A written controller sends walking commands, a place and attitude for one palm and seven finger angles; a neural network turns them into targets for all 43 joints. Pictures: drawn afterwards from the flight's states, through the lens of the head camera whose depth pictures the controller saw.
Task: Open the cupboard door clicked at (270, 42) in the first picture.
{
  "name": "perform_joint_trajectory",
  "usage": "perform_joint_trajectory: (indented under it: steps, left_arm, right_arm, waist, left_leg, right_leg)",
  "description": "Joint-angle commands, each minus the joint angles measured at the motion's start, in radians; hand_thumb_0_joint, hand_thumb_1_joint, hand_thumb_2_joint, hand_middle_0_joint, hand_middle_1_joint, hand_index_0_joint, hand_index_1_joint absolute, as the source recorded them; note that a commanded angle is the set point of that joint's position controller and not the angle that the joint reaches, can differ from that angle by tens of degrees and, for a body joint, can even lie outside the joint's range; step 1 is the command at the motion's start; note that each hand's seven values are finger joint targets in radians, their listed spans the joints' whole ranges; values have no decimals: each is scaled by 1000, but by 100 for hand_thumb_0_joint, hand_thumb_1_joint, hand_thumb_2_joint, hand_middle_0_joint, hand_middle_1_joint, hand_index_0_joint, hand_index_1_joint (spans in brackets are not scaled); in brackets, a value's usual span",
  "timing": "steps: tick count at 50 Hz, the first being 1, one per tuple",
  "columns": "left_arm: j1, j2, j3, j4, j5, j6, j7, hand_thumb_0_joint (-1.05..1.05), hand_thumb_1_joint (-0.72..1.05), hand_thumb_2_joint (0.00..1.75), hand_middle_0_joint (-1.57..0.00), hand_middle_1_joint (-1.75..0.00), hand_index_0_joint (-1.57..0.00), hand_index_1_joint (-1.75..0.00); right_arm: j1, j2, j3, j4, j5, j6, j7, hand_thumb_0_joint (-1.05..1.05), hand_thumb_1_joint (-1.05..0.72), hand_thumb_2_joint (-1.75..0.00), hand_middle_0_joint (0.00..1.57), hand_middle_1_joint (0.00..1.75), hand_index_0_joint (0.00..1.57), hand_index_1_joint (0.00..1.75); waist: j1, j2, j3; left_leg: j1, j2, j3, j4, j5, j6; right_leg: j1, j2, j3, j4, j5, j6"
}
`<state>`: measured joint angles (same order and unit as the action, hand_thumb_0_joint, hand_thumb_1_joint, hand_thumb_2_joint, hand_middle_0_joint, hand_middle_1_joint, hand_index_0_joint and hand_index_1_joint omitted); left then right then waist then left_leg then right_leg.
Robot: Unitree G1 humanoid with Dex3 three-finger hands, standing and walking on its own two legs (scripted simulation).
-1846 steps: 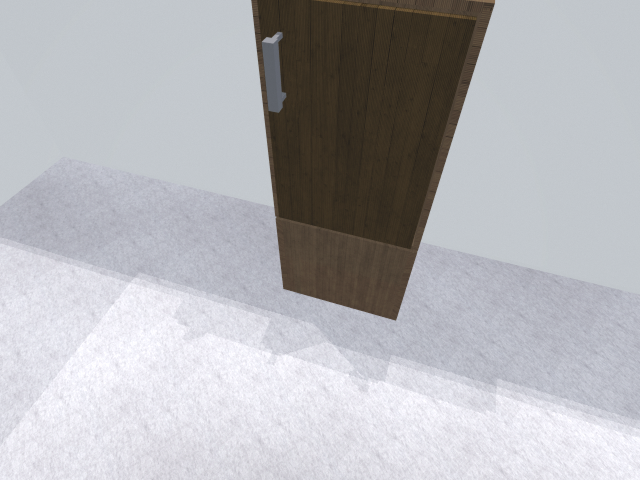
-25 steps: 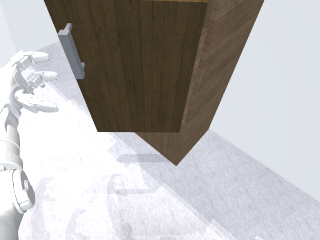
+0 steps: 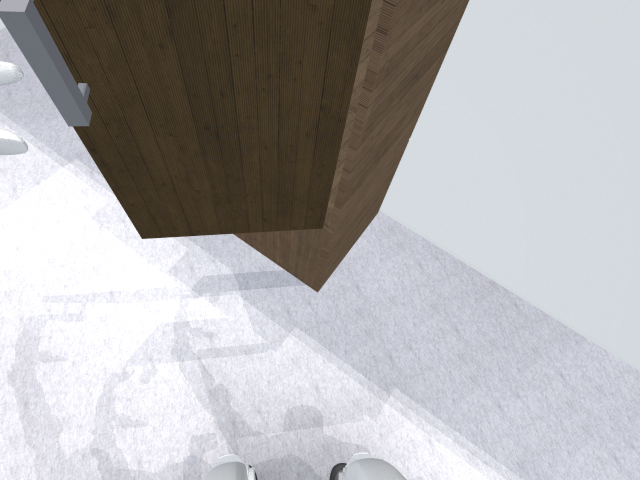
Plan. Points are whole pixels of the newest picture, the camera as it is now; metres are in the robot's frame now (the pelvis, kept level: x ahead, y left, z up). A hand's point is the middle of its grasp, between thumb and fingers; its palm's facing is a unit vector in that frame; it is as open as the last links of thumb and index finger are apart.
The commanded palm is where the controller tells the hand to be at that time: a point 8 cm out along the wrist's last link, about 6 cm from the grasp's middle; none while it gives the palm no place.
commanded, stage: move the hooked fingers beside the handle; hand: left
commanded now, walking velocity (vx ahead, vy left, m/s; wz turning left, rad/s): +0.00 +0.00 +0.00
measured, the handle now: (55, 57) +0.58 +0.26 +0.14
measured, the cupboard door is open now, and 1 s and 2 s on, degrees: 42 42 42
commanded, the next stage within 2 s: slide the fingers in behind the handle in 1.36 s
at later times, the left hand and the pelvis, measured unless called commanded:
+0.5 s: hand out of the picture +0.53 +0.32 +0.15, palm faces +0.03 -1.00 +0.01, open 14.0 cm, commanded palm +0.51 +0.35 +0.14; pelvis +0.02 +0.01 -0.01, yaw -1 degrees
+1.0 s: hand out of the picture +0.52 +0.32 +0.15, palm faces +0.05 -1.00 +0.01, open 14.0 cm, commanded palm +0.52 +0.35 +0.14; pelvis +0.01 +0.01 -0.01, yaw +0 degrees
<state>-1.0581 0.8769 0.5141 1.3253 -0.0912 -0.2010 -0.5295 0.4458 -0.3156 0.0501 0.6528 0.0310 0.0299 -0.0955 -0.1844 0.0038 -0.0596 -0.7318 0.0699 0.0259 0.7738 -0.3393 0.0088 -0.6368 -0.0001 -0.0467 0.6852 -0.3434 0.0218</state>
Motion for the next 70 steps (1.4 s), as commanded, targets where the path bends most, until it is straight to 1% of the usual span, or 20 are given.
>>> perform_joint_trajectory:
  steps: [1, 5, 14, 18, 19, 21, 22, 27, 37, 40, 44, 47, 52, 55, 58, 62, 65, 66, 68, 70]
  left_arm:
    - [-460, 358, 42, -205, -2, -55, 0, 0, -50, 30, -30, -120, -30, -120]
    - [-485, 402, 60, -172, 13, -51, 2, 0, -50, 30, -30, -120, -30, -120]
    - [-393, 450, 107, -163, 11, -35, -27, 0, -50, 30, -30, -120, -30, -120]
    - [-415, 422, 94, -223, 7, -45, -32, 0, -50, 30, -30, -120, -30, -120]
    - [-428, 382, 76, -264, -7, -55, -37, 0, -50, 30, -30, -120, -30, -120]
    - [-409, 354, 73, -280, -19, -55, -40, 0, -50, 30, -30, -120, -30, -120]
    - [-419, 302, 38, -280, -24, -49, -41, 0, -50, 30, -30, -120, -30, -120]
    - [-434, 251, -2, -248, -13, -20, -5, 0, -50, 30, -30, -120, -30, -120]
    - [-434, 410, 82, -191, 16, -50, 19, 0, -50, 30, -30, -120, -30, -120]
    - [-433, 433, 87, -206, 17, -61, 1, 0, -50, 30, -30, -120, -30, -120]
    - [-450, 308, 0, -180, -8, -51, -27, 0, -50, 30, -30, -120, -30, -120]
    - [-463, 344, 15, -140, -15, -35, -38, 0, -50, 30, -30, -120, -30, -120]
    - [-531, 311, -17, -190, -2, -50, -19, 0, -50, 30, -30, -120, -30, -120]
    - [-529, 341, 21, -223, -4, -58, -4, 0, -50, 30, -30, -120, -30, -120]
    - [-498, 365, 34, -191, 16, -45, 14, 0, -50, 30, -30, -120, -30, -120]
    - [-456, 428, 84, -209, 36, -50, 36, 0, -50, 30, -30, -120, -30, -120]
    - [-442, 432, 97, -229, 29, -58, 36, 0, -50, 30, -30, -120, -30, -120]
    - [-435, 397, 70, -204, 24, -50, 30, 0, -50, 30, -30, -120, -30, -120]
    - [-441, 410, 71, -184, 23, -44, 21, 0, -50, 30, -30, -120, -30, -120]
    - [-441, 388, 53, -184, 20, -44, 12, 0, -50, 30, -30, -120, -30, -120]
  right_arm:
    - [167, -194, -69, -52, -5, 2, -16, 0, -90, -90, 20, 30, 20, 30]
    - [185, -197, -62, -58, -8, 18, -15, 0, -90, -90, 20, 30, 20, 30]
    - [200, -194, -60, -88, -10, 53, -3, 0, -90, -90, 20, 30, 20, 30]
    - [208, -193, -69, -84, -12, 63, 6, 0, -90, -90, 20, 30, 20, 30]
    - [211, -190, -71, -81, -16, 64, 8, 0, -90, -90, 20, 30, 20, 30]
    - [209, -187, -76, -75, -16, 68, 15, 0, -90, -90, 20, 30, 20, 30]
    - [203, -182, -78, -72, -17, 67, 18, 0, -90, -90, 20, 30, 20, 30]
    - [196, -179, -74, -68, -16, 62, 19, 0, -90, -90, 20, 30, 20, 30]
    - [167, -185, -57, -96, -7, 60, 11, 0, -90, -90, 20, 30, 20, 30]
    - [164, -187, -55, -104, -3, 62, 7, 0, -90, -90, 20, 30, 20, 30]
    - [172, -183, -57, -92, -2, 58, 4, 0, -90, -90, 20, 30, 20, 30]
    - [173, -194, -51, -87, 2, 54, -6, 0, -90, -90, 20, 30, 20, 30]
    - [194, -190, -52, -66, -11, 42, -7, 0, -90, -90, 20, 30, 20, 30]
    - [203, -189, -54, -66, -15, 40, -2, 0, -90, -90, 20, 30, 20, 30]
    - [203, -187, -53, -71, -15, 43, 3, 0, -90, -90, 20, 30, 20, 30]
    - [203, -186, -53, -89, -17, 50, 11, 0, -90, -90, 20, 30, 20, 30]
    - [206, -189, -59, -92, -14, 55, 13, 0, -90, -90, 20, 30, 20, 30]
    - [202, -186, -58, -93, -11, 56, 15, 0, -90, -90, 20, 30, 20, 30]
    - [200, -190, -58, -90, -8, 58, 12, 0, -90, -90, 20, 30, 20, 30]
    - [202, -189, -55, -88, -7, 56, 8, 0, -90, -90, 20, 30, 20, 30]
  waist:
    - [3, 209, -442]
    - [-8, 195, -454]
    - [17, 187, -472]
    - [13, 245, -497]
    - [10, 298, -528]
    - [17, 296, -541]
    - [5, 289, -517]
    - [-5, 275, -455]
    - [-3, 194, -445]
    - [8, 237, -477]
    - [-27, 236, -426]
    - [-33, 185, -403]
    - [-43, 258, -447]
    - [-25, 286, -512]
    - [-19, 265, -471]
    - [6, 268, -493]
    - [7, 260, -506]
    - [-4, 246, -478]
    - [-12, 208, -437]
    - [-13, 226, -449]
  left_leg:
    - [437, -33, -69, -30, 406, 24]
    - [419, -29, -69, -12, 427, 26]
    - [393, -32, -55, 17, 505, 28]
    - [470, -20, -74, 24, 564, 15]
    - [532, -16, -79, 27, 634, 8]
    - [581, -8, -95, 32, 689, -3]
    - [580, -7, -93, 30, 669, -1]
    - [531, -11, -96, 13, 578, 3]
    - [381, -31, -61, 28, 456, 25]
    - [401, -34, -63, 33, 479, 21]
    - [434, -24, -74, 27, 457, 20]
    - [366, -25, -74, 25, 372, 28]
    - [431, -16, -91, 30, 398, 20]
    - [463, -15, -93, 35, 448, 15]
    - [412, -19, -85, 30, 414, 19]
    - [407, -21, -81, 34, 444, 17]
    - [427, -20, -80, 33, 474, 17]
    - [413, -21, -75, 31, 450, 18]
    - [367, -23, -71, 25, 397, 25]
    - [387, -24, -74, 25, 416, 24]
  right_leg:
    - [18, 48, 8, -57, 309, -24]
    - [20, 54, 8, -49, 331, -20]
    - [40, 66, -1, -24, 405, -21]
    - [-11, 69, -12, -20, 384, -23]
    - [-35, 73, -15, -19, 392, -28]
    - [-55, 76, -21, -22, 380, -28]
    - [-72, 76, -23, -29, 367, -26]
    - [-88, 71, -27, -35, 323, -30]
    - [27, 64, -3, -17, 381, -19]
    - [30, 64, -1, -8, 390, -23]
    - [-53, 70, -13, -23, 330, -25]
    - [-50, 66, -7, -28, 290, -20]
    - [-96, 65, -12, -24, 260, -25]
    - [-77, 67, -12, -15, 285, -28]
    - [-62, 66, -12, -17, 281, -24]
    - [-29, 70, -13, -6, 308, -25]
    - [-19, 73, -13, -8, 331, -24]
    - [-29, 74, -13, -14, 323, -22]
    - [-21, 73, -11, -22, 305, -19]
    - [-34, 73, -11, -19, 309, -22]
